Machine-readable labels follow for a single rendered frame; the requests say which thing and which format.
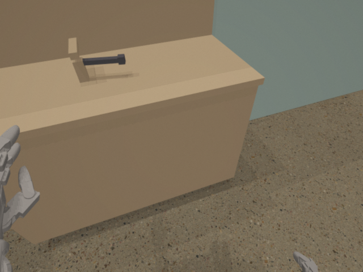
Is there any left robot hand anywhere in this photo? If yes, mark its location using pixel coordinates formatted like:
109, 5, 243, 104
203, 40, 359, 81
0, 125, 40, 239

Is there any tap lever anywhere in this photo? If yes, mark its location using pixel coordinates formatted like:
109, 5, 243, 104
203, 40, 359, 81
83, 54, 126, 66

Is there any left robot forearm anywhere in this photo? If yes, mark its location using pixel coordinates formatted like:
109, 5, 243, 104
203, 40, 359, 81
0, 239, 13, 272

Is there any right robot hand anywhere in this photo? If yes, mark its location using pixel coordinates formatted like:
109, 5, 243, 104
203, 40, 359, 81
293, 252, 318, 272

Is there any counter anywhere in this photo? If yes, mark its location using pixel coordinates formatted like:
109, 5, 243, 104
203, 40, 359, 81
0, 0, 265, 244

